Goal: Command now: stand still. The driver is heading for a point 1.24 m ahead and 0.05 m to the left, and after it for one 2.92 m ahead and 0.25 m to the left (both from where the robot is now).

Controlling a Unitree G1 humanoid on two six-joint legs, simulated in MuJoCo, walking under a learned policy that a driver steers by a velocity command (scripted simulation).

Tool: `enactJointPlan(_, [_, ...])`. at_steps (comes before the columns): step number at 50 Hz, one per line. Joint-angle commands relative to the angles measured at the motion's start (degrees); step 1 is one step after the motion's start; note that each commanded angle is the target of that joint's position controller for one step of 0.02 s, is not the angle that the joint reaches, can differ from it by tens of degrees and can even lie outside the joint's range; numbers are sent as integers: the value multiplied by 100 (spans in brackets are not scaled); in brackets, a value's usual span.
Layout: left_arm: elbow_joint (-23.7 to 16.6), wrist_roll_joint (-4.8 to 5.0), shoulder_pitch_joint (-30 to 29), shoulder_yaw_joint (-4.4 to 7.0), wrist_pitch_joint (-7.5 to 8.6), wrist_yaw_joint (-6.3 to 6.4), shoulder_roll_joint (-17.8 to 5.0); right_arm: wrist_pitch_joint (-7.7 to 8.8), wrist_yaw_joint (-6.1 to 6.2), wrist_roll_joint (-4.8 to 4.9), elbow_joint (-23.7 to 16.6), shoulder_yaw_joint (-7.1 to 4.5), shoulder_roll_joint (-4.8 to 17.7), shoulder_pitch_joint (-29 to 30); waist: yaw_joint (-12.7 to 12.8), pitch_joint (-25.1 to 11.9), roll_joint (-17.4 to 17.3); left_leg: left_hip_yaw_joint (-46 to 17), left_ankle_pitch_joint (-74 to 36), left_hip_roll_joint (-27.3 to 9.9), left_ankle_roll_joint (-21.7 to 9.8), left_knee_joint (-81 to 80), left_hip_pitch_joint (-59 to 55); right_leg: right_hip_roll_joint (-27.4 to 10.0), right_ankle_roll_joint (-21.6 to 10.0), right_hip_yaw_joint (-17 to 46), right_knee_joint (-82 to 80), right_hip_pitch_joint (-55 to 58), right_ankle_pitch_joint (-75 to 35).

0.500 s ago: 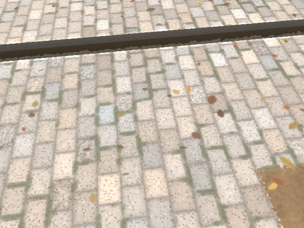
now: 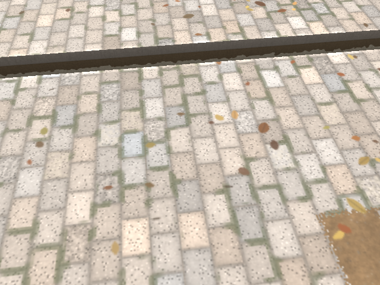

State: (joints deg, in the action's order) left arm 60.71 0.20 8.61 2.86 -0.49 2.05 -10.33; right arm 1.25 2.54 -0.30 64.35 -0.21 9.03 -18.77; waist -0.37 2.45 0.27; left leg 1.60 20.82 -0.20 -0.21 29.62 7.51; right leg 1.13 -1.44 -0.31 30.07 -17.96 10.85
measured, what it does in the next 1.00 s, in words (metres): walks ahead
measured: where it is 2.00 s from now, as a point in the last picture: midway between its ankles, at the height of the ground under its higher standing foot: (192, 191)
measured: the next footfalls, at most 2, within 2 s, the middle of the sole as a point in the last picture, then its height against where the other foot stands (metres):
left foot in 1.08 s outside the picture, level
right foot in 1.66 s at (226, 203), level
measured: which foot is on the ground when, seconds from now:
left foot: down 0.00-0.60, up 0.62-1.00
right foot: down 0.00-1.00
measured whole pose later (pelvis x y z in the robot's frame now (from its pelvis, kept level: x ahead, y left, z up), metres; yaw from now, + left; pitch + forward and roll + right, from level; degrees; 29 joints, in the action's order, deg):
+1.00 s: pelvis +0.25 -0.02 +0.00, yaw +1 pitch +2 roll -1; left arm 62.6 0.6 26.1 1.5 5.1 0.7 -11.2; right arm 5.1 -1.9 1.6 49.9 -2.7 12.5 0.3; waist 4.9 0.7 -1.8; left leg 1.2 -2.2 -4.8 -2.9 34.6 38.1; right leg 2.1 -1.1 -3.5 9.1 7.7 18.9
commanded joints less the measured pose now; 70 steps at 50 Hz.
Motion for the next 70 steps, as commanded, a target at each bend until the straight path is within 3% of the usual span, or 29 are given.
enactJointPlan(1, [-142,-2,18,73,44,21,-518,36,13,1,-44,-79,455,-487,20,111,-46,-167,-211,-163,-133,-787,1053,-287,-234,352,-462,773,-316])
enactJointPlan(14, [53,4,170,20,53,34,-470,64,-2,10,-67,-100,364,-694,35,127,-57,-178,-302,-155,-163,-858,1047,-282,-207,344,-467,777,-393])
enactJointPlan(16, [147,31,321,29,47,39,-479,40,12,49,-12,-144,450,-873,10,110,-179,-241,951,-143,-319,-968,1058,-58,-216,123,-293,638,1106])
enactJointPlan(18, [66,70,150,57,120,26,-536,57,41,115,-134,-231,693,-934,-120,479,-420,-852,2326,-539,-715,-1305,1073,107,-253,-59,180,-173,2260])
enactJointPlan(20, [-161,131,-303,6,331,-69,-332,176,36,182,-186,-382,1115,-1023,-259,882,-1028,-2280,2643,-1660,-1275,-2083,613,26,-241,-302,1287,-1156,1221])
enactJointPlan(22, [-289,149,-490,18,493,-158,-410,302,3,125,-255,-400,1035,-947,-264,1077,-887,-2630,1744,-2067,-1462,-2115,149,-392,-346,-11,1938,-1967,1426])
enactJointPlan(25, [-357,227,-495,34,641,-242,-455,336,-98,186,-356,-396,967,-795,-141,877,-680,-1737,558,-1598,-1097,-1801,-148,-411,-380,-233,890,-1482,1352])
enactJointPlan(28, [206,204,980,209,598,-265,-578,291,-150,178,-472,-400,1107,-557,536,216,-618,-840,-914,-922,-783,-738,1160,255,-273,-760,118,1382,268])
enactJointPlan(29, [385,195,1846,337,587,-237,-893,327,-164,176,-589,-346,944,-269,966,-103,0,-310,-1640,-529,-494,793,1732,-384,-539,245,-378,2268,561])
enactJointPlan(30, [421,158,2652,468,596,-217,-1585,431,-151,166,-828,-225,443,-267,1084,-632,1655,288,-412,218,-69,3120,3082,-1915,-1378,3018,-1519,3269,1215])
enactJointPlan(31, [445,34,2464,294,683,-258,-1208,541,-161,245,-933,-239,455,-103,871,-680,1411,-604,846,207,-189,4420,3666,-2449,-1711,4370,-2054,3034,1573])
enactJointPlan(32, [257,38,1820,173,752,-265,-935,602,-210,361,-1038,-273,614,82,589,-143,889,-791,500,-173,-406,4875,4139,-2417,-1552,3795,-1982,2617,1714])
enactJointPlan(34, [-3,16,1023,21,776,-344,-664,629,-222,283,-1039,-349,754,226,247,190,245,-632,-543,-650,-577,4380,3934,-1870,-1139,2314,-2104,1858,925])
enactJointPlan(35, [-37,-9,931,-39,759,-358,-548,585,-210,207,-1023,-424,865,214,130,201,220,-566,-819,-777,-586,4049,3629,-1573,-947,1731,-2175,1607,385])
enactJointPlan(37, [27,-25,1172,-67,712,-318,-583,479,-244,206,-995,-435,732,174,62,227,337,-395,-1031,-815,-449,3663,3372,-1375,-926,1168,-2271,1376,-431])
enactJointPlan(41, [37,-55,1487,-56,658,-173,-855,404,-255,134,-1386,-395,599,1158,174,411,178,-231,-1724,-794,-164,2395,3803,-1346,-1002,739,-2416,1371,-1210])
enactJointPlan(44, [-23,-33,1633,-31,637,-115,-947,430,-326,157,-1629,-327,554,1900,345,480,292,-41,-2367,-596,-117,1222,3439,-1244,-941,454,-2554,1270,-1157])
enactJointPlan(50, [76,72,1971,59,557,-95,-1004,502,-526,207,-1953,-287,697,2605,359,600,348,-13,-2182,-399,-398,223,3231,-1596,-831,257,-2170,2214,-1628])
enactJointPlan(52, [22,48,1820,114,512,-97,-1155,528,-549,203,-1908,-388,937,2190,33,184,562,170,-1783,-116,-578,150,2376,-1628,-710,162,-1510,2447,-3330])
enactJointPlan(54, [-67,-16,1615,90,440,-110,-1122,507,-488,216,-1408,-645,1416,421,-859,-887,654,277,-1683,130,-888,213,-26,-1232,-441,-159,629,1800,-4480])
enactJointPlan(55, [-231,-118,1719,-19,457,-131,-855,473,-413,131,-1193,-764,1944,-612,-1038,-1795,-264,-1353,-1424,-1167,-1262,264,-1899,-777,-260,-350,2693,313,-2299])
enactJointPlan(56, [-177,24,2514,-241,614,-220,37,485,-485,28,-1086,-734,2049,-794,-490,-2749,-1768,-4388,21,-2342,-2161,-886,-3371,305,-26,345,4485,-1568,2043])
enactJointPlan(57, [-230,200,1896,-85,778,-238,-641,512,-495,73,-1109,-592,1496,-512,-655,-2204,-1145,-4453,331,-2097,-1813,-1359,-2934,16,-186,941,5088,-2165,2024])
enactJointPlan(58, [-466,299,1265,-4,851,-232,-941,540,-480,113,-1196,-513,1248,63,-528,-1310,-871,-3447,-162,-1938,-1533,-1407,-2049,-281,-278,698,5092,-2486,1509])
enactJointPlan(59, [-540,250,980,11,863,-169,-981,570,-491,88,-1317,-445,1104,617,-297,-930,-203,-2690,-982,-1776,-1407,-1541,-1055,-625,-285,575,4793,-2157,907])
enactJointPlan(61, [-521,119,1093,84,718,-117,-827,616,-535,-34,-1272,-361,819,932,110,-620,-234,-1776,-1597,-1382,-1285,-1836,104,-978,-297,574,4251,-1475,427])
enactJointPlan(63, [-510,127,1223,85,583,-103,-630,616,-516,-10,-1135,-351,820,759,226,-434,-365,-1379,-1676,-1236,-1355,-2113,462,-1054,-267,490,3873,-1369,376])
enactJointPlan(65, [-673,88,833,115,516,-86,-694,617,-431,-8,-1048,-382,1024,551,220,-172,-318,-1159,-1813,-1228,-1409,-2318,569,-1123,-150,427,3406,-1758,32])
enactJointPlan(70, [-1025,15,-253,133,557,-136,-690,527,-256,29,-943,-394,1171,19,-55,44,-274,-730,-2129,-1081,-1229,-2410,128,-1020,43,275,1670,-2382,-1439])
Velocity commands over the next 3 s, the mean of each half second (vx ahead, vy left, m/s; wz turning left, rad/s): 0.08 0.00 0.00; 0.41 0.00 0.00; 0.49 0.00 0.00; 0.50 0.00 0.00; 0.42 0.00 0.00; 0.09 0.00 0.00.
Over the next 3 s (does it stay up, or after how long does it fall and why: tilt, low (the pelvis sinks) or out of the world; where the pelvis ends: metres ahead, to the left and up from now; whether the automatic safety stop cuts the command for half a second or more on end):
stays up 1.18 0.02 0.00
